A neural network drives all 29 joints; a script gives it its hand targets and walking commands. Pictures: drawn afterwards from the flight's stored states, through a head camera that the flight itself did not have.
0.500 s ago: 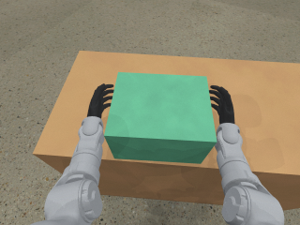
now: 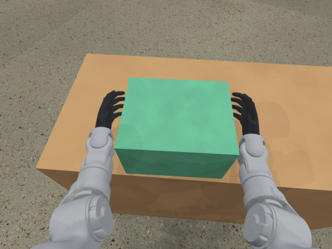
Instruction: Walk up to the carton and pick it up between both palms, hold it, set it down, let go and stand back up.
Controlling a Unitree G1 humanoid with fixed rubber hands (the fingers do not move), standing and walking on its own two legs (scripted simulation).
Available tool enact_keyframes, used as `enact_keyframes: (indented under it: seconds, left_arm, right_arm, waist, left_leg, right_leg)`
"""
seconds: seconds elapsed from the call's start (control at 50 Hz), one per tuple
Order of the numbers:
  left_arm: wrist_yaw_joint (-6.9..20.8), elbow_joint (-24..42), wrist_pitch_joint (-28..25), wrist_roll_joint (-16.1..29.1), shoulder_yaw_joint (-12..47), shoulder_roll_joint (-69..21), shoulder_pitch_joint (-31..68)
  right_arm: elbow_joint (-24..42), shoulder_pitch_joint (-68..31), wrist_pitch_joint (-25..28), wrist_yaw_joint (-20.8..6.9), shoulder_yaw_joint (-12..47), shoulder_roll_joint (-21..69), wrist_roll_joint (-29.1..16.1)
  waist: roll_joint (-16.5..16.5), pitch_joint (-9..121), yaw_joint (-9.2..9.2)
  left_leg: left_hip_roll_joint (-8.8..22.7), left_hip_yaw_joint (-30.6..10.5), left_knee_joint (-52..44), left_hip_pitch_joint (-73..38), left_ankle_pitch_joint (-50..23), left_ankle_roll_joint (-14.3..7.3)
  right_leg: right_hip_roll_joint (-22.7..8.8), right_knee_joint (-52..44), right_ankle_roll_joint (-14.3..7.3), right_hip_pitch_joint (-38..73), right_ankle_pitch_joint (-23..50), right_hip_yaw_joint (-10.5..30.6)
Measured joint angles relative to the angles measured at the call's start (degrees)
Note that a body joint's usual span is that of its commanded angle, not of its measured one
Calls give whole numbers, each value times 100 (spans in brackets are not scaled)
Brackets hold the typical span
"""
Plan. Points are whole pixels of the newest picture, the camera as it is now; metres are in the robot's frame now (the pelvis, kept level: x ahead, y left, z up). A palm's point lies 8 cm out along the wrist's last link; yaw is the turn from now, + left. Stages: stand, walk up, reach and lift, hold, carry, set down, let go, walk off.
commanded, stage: set down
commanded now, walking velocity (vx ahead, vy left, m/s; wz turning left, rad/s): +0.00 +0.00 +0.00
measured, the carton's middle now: (176, 128) +0.42 -0.01 -0.01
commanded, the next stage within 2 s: none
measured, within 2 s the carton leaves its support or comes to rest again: neither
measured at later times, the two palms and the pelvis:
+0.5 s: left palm (89, 125) +0.40 +0.21 +0.03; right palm (267, 125) +0.40 -0.23 +0.04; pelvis -0.02 +0.00 -0.03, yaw -2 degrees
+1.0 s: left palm (82, 105) +0.41 +0.20 +0.11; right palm (284, 107) +0.40 -0.24 +0.11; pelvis -0.07 -0.02 -0.04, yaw -1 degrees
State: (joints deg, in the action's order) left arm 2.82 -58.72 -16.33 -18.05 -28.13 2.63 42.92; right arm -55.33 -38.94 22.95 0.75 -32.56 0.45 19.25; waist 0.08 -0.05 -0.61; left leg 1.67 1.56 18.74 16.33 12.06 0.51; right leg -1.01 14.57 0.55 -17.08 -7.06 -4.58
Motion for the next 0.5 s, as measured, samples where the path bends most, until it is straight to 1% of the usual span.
enact_keyframes:
  seconds: [0.06, 0.08, 0.1, 0.16, 0.2, 0.24, 0.3, 0.36, 0.44, 0.5]
  left_arm:
    - [-94, -146, -3, 50, 139, 109, 8]
    - [-153, -240, 35, 105, 263, 174, 17]
    - [-240, -350, 79, 245, 441, 251, 25]
    - [-507, -811, 151, 975, 1116, 494, 129]
    - [-630, -1234, 18, 1517, 1518, 635, 284]
    - [-694, -1653, -213, 1984, 1868, 740, 466]
    - [-709, -2164, -532, 2454, 2273, 837, 722]
    - [-664, -2573, -703, 2734, 2515, 952, 938]
    - [-570, -3026, -770, 3075, 2816, 1185, 1201]
    - [-493, -3213, -745, 3418, 3159, 1388, 1357]
  right_arm:
    - [-246, -69, 6, 50, 167, -101, -136]
    - [-453, -110, -17, 61, 338, -198, -255]
    - [-685, -149, -58, 97, 588, -317, -465]
    - [-1345, -291, -198, 221, 1516, -641, -1273]
    - [-1617, -411, -226, 302, 2010, -749, -1771]
    - [-1770, -546, -203, 366, 2412, -831, -2234]
    - [-1987, -793, -113, 404, 2907, -975, -2803]
    - [-2370, -1100, -8, 387, 3291, -1159, -3242]
    - [-3014, -1495, 80, 297, 3704, -1495, -3789]
    - [-3318, -1670, 47, 152, 3973, -1817, -4230]
  waist:
    - [2, 16, 12]
    - [-4, 41, 19]
    - [-7, 92, 29]
    - [13, 352, 63]
    - [38, 565, 59]
    - [76, 765, 40]
    - [136, 1017, 30]
    - [164, 1213, 48]
    - [153, 1309, 92]
    - [120, 1329, 134]
  left_leg:
    - [12, 49, 42, -12, 34, 0]
    - [19, 73, 69, 8, 51, -1]
    - [31, 96, 121, 68, 76, -1]
    - [92, 138, 408, 481, 189, 9]
    - [130, 137, 652, 870, 269, 22]
    - [154, 115, 899, 1254, 341, 33]
    - [159, 82, 1204, 1697, 423, 49]
    - [146, 73, 1441, 1975, 474, 73]
    - [142, 73, 1690, 2153, 551, 83]
    - [159, 67, 1856, 2308, 608, 46]
  right_leg:
    - [9, 72, 3, -25, -30, 49]
    - [14, 115, 3, -62, -46, 74]
    - [24, 164, 0, -132, -62, 97]
    - [73, 339, -19, -516, -95, 141]
    - [100, 507, -29, -876, -125, 146]
    - [111, 701, -32, -1232, -172, 132]
    - [100, 980, -24, -1653, -258, 110]
    - [73, 1229, -13, -1933, -342, 111]
    - [56, 1525, -10, -2138, -439, 122]
    - [67, 1728, -26, -2316, -479, 121]
